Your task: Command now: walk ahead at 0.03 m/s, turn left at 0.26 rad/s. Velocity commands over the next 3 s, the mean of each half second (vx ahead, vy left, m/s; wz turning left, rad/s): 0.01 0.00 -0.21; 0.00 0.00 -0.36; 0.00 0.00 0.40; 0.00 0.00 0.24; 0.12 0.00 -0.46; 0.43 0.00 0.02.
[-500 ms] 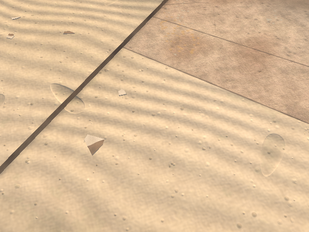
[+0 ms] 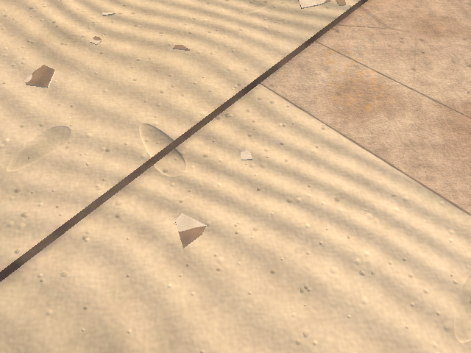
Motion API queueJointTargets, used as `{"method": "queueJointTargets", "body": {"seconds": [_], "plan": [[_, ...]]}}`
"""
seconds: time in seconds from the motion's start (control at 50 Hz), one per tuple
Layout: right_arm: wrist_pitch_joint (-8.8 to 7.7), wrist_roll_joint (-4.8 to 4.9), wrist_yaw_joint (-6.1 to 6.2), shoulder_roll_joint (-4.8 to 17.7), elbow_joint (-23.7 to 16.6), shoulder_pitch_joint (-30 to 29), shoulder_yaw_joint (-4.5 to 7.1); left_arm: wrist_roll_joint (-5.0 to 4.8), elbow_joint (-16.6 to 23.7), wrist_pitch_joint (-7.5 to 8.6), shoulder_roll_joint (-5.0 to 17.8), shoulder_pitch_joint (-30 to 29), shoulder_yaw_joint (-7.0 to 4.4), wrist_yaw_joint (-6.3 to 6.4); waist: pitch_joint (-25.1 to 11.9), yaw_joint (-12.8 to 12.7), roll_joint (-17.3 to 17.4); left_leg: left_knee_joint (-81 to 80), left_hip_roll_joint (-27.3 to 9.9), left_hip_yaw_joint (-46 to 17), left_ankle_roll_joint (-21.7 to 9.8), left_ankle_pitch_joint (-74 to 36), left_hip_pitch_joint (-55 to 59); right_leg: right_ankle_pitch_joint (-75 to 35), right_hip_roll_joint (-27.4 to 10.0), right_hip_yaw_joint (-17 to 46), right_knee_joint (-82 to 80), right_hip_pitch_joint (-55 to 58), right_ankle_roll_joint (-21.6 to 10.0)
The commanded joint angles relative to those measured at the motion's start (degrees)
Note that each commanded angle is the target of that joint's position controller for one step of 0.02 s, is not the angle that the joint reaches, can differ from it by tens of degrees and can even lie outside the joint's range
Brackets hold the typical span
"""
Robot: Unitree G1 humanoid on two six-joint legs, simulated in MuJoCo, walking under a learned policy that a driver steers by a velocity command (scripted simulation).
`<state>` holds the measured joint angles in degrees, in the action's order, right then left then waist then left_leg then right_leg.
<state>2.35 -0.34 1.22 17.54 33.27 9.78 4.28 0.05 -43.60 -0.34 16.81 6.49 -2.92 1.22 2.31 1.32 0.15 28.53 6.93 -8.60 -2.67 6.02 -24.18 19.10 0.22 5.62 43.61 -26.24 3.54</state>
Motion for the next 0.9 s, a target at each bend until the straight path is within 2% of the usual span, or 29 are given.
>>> {"method": "queueJointTargets", "body": {"seconds": [0.02, 0.04, 0.06, 0.08, 0.1, 0.12, 0.14, 0.18, 0.24, 0.34, 0.36, 0.4, 0.44, 0.46, 0.48, 0.5, 0.52, 0.54, 0.6, 0.66, 0.7, 0.72, 0.74, 0.76, 0.78, 0.8, 0.82, 0.84, 0.9], "plan": [[-0.38, -0.18, -0.05, 5.82, -3.84, -1.56, 1.16, 0.15, 2.32, 1.18, 4.04, 4.05, -1.07, -0.83, -10.53, -1.30, 8.77, -7.27, -14.80, -14.96, -7.86, 8.64, 6.39, -4.13, -0.72, -3.07, -8.03, 9.40, -1.60], [-0.37, -0.22, -0.20, 3.77, -2.92, -0.63, 0.30, 0.63, 1.96, 1.39, 2.74, 5.03, -0.71, -1.36, -10.14, -1.97, 8.18, -6.20, -13.36, -13.10, -5.90, 10.95, 4.69, -7.72, -0.92, -3.82, -14.58, 14.20, -2.77], [-0.71, -0.78, -0.45, 1.02, -1.00, 3.19, -0.66, 1.92, 2.39, 1.57, 3.02, 4.35, -0.36, -1.72, -8.74, -0.80, 4.47, -3.60, -10.47, -9.75, -2.48, 15.62, 2.82, -10.30, -4.59, 0.39, -20.22, 17.06, -4.58], [-1.11, -1.63, -0.69, 0.40, -0.28, 8.23, -0.74, 2.87, 3.56, 1.67, 6.70, 0.92, -0.56, -1.59, -6.73, 4.47, -6.35, 2.10, -4.47, -2.15, 1.17, 19.48, 2.61, -11.65, -11.93, 10.67, -23.50, 13.85, -9.02], [-1.62, -1.69, -0.47, 2.68, -0.81, 4.63, -0.14, 3.40, 3.85, 1.72, 4.62, -1.81, 0.17, -1.69, -3.66, 3.74, -11.17, 1.40, -4.90, 0.59, 3.07, 15.82, 8.25, -4.19, -13.93, 14.83, -27.86, 3.61, -12.73], [-1.96, -1.87, -0.28, 3.59, -0.87, 1.36, 0.12, 2.54, 4.70, 1.90, 3.47, -4.30, 0.55, -1.64, -1.81, 3.30, -9.80, -0.56, -6.15, 0.54, 3.56, 9.43, 12.44, 2.70, -10.61, 12.52, -27.78, 1.30, -10.74], [-2.04, -2.01, -0.18, 3.60, -0.50, -1.17, 0.24, 1.64, 3.91, 1.96, 4.62, -2.09, 0.16, -1.52, -1.80, 1.38, -8.34, -0.87, -5.75, 0.90, 3.67, 6.42, 14.17, 6.88, -8.23, 10.38, -27.44, 1.30, -8.61], [-1.98, -1.68, 0.13, 3.48, -0.43, -2.28, 0.44, 0.54, 3.58, 2.02, 8.09, -0.16, -0.60, -1.09, 0.16, 0.45, -9.14, -0.72, -6.03, 1.57, 3.56, 5.80, 14.21, 8.66, -7.77, 11.45, -28.10, 0.92, -7.88], [-2.75, -1.06, 0.48, 3.19, 0.36, -1.93, 0.67, -0.03, 4.40, 1.22, 8.59, 1.60, -1.02, -0.29, 0.68, -0.47, -8.56, 0.09, -5.59, 3.86, 3.68, 7.32, 11.30, 4.42, -7.79, 13.74, -26.66, 3.31, -9.47], [-3.72, -0.66, 0.33, 2.50, 0.42, -1.60, 1.30, -0.85, 6.97, -0.27, 9.22, 2.27, -2.22, 0.26, -3.30, -1.45, -6.61, 1.71, -5.54, 5.29, 3.65, 6.07, 9.24, -11.22, -7.19, 17.05, -20.65, 8.79, -12.03], [-3.85, -0.60, 0.21, 2.72, 0.45, -1.07, 1.50, -0.95, 7.63, -0.52, 9.05, 2.03, -2.36, 0.26, -4.06, -1.32, -5.83, 1.44, -6.08, 5.13, 3.26, 4.79, 10.06, -12.83, -6.55, 17.09, -19.25, 8.65, -11.81], [-3.91, -0.55, 0.00, 3.79, 0.39, -0.87, 2.15, -1.16, 8.74, -0.92, 8.67, 2.61, -2.56, 0.14, -5.06, -1.68, -1.71, 0.54, -8.01, 4.09, 1.72, 2.75, 13.21, -12.26, -3.83, 15.13, -16.00, 5.89, -10.12], [-3.55, -0.69, 0.06, 5.37, 0.59, 0.90, 2.82, -1.38, 9.65, -1.04, 7.61, 2.83, -2.51, -0.04, -5.97, -1.33, 4.23, -3.21, -13.44, -1.11, -1.98, 1.18, 17.92, -7.70, 0.11, 9.74, -9.14, 0.32, -7.15], [-3.34, -0.88, 0.21, 6.58, 0.95, 2.68, 3.15, -1.47, 10.03, -1.10, 6.59, 3.30, -2.33, -0.18, -6.57, -0.98, 9.16, -6.56, -19.65, -7.34, -6.04, -1.88, 20.57, -2.78, 2.93, 5.04, -2.30, -3.43, -5.10], [-3.39, -0.97, 0.59, 7.13, 0.63, 2.19, 3.10, -1.38, 10.29, -1.09, 6.53, 3.86, -2.50, -0.52, -7.48, -0.95, 14.79, -8.72, -27.63, -14.46, -11.42, -8.87, 21.49, 10.12, 3.72, 0.43, 8.12, -6.34, -3.44], [-3.60, -1.05, 1.04, 6.41, 0.01, 2.58, 2.65, -1.14, 10.37, -1.19, 8.91, 3.44, -3.51, -0.79, -7.82, -0.08, 12.18, -9.29, -31.81, -16.51, -14.99, -14.50, 20.61, 17.30, 1.53, -0.33, 20.91, -8.74, -1.84], [-3.67, -0.85, 1.44, 5.99, -0.43, 1.00, 2.26, -1.36, 10.02, -1.51, 9.22, 3.91, -4.01, -1.02, -7.42, -1.07, 7.05, -8.76, -30.76, -13.02, -14.37, -15.12, 18.57, 16.11, -0.09, 0.25, 26.26, -8.66, -1.08], [-3.54, -0.31, 1.54, 6.23, -0.52, -1.66, 2.27, -1.66, 9.64, -2.05, 7.62, 4.63, -3.63, -1.11, -6.02, -2.30, 5.03, -8.76, -27.53, -7.59, -11.70, -12.24, 16.84, 13.11, -1.66, -0.21, 23.94, -8.06, -0.63], [-2.45, -0.16, 1.42, 8.27, -0.16, -4.68, 2.84, -1.47, 10.49, -2.76, 4.27, 3.45, -2.16, -1.77, -5.35, -1.77, 7.73, -8.61, -21.60, 3.68, -8.41, -12.10, 12.53, 7.40, -2.77, -5.37, 12.79, -0.72, -0.09], [-1.68, 0.69, 1.02, 8.92, 0.65, -3.48, 3.14, -1.58, 11.75, -2.67, 5.64, 3.78, -2.52, -2.76, -8.08, -1.08, 9.51, -5.85, -22.89, 6.15, -8.07, -12.85, 14.36, 3.15, -1.97, -8.14, 0.36, 5.36, -1.47], [-1.48, 1.81, 0.86, 7.80, 1.52, -2.69, 2.83, -1.15, 10.25, -2.69, 6.31, 8.71, -3.39, -2.66, -8.90, -3.16, 6.98, 0.05, -21.76, 9.18, -4.64, -5.98, 11.49, -5.99, 1.07, -10.57, -11.91, 13.37, -4.04], [-1.44, 1.44, 0.60, 5.38, 2.87, 0.67, 2.35, -0.67, 10.36, -2.54, 8.84, 9.86, -4.26, -2.08, -6.80, -2.54, -0.66, 8.79, -18.43, 13.86, -0.01, 3.88, 4.52, -14.29, -0.89, -4.08, -18.33, 18.49, -6.49], [-1.30, -1.93, 0.31, 1.51, 0.35, 0.81, 0.93, -0.50, 12.65, -2.20, 17.08, 10.14, -5.83, -0.90, -5.32, -0.24, -21.20, 28.49, -10.12, 17.23, 6.85, 31.58, -13.81, -34.80, -17.81, 21.57, -21.27, 25.16, -15.08], [-1.90, -1.04, 0.86, 4.48, -1.56, -7.12, 1.59, 2.29, 14.04, -0.81, 16.69, 10.55, -5.27, -1.62, -8.58, -5.78, -16.37, 38.43, -6.56, 6.37, 6.82, 34.69, -16.51, -34.26, -22.21, 28.38, -24.34, 19.73, -24.04], [-1.87, 0.31, 1.27, 5.97, -1.12, -8.00, 2.09, 2.75, 13.68, 0.27, 15.03, 8.86, -4.70, -1.88, -6.57, -4.64, -10.33, 41.56, -7.54, 4.41, 5.95, 30.10, -16.94, -28.23, -19.64, 23.71, -24.76, 18.21, -22.50], [-1.62, 0.38, 1.61, 6.38, 0.49, -5.85, 2.35, 1.45, 13.31, 0.66, 12.46, 5.70, -4.03, -1.52, -5.65, -2.46, -7.22, 40.70, -8.85, 4.44, 5.50, 24.43, -17.24, -23.92, -16.93, 18.63, -23.96, 18.07, -18.98], [-1.30, 0.08, 1.94, 6.10, 2.46, -4.09, 2.40, 0.30, 13.44, 0.53, 9.29, 3.33, -2.97, -1.01, -6.24, -1.62, -5.85, 39.64, -9.93, 4.43, 6.00, 20.43, -16.13, -22.93, -14.71, 15.06, -23.04, 18.44, -16.38], [-1.06, -0.15, 1.88, 5.53, 3.67, -2.16, 2.27, -0.03, 13.33, 0.42, 7.26, 1.63, -1.97, -0.55, -6.97, -0.62, -6.57, 39.73, -9.92, 5.10, 6.80, 16.71, -12.79, -26.38, -12.91, 11.50, -22.75, 16.80, -15.56], [-0.93, 0.74, 0.79, 2.29, 6.03, 0.25, 1.01, 1.24, 11.73, 0.93, 1.88, 1.31, 0.22, -0.02, -8.96, 0.10, -6.22, 31.98, -10.68, 5.61, 7.93, 10.64, -4.41, -28.04, -10.20, 4.34, -23.14, 16.32, -14.45]]}}
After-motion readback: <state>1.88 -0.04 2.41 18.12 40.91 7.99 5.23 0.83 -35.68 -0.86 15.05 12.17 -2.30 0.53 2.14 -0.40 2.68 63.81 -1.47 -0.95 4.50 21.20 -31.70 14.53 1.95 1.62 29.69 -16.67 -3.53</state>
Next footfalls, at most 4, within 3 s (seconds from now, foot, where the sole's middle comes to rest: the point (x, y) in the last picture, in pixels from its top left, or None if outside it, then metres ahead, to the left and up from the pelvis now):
0.06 right None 0.07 -0.14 -0.77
0.72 right None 0.03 -0.17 -0.77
1.18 left None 0.07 0.03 -0.77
1.56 right None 0.06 -0.22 -0.77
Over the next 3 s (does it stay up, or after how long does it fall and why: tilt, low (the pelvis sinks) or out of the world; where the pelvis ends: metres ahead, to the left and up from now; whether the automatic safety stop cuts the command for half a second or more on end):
stays up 0.25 -0.14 0.02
